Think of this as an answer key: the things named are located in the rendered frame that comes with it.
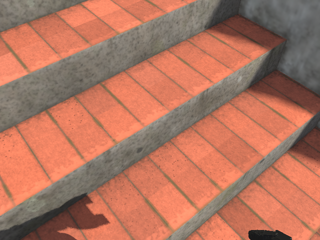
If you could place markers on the right robot hand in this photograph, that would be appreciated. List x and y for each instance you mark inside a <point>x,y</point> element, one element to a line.
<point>267,235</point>

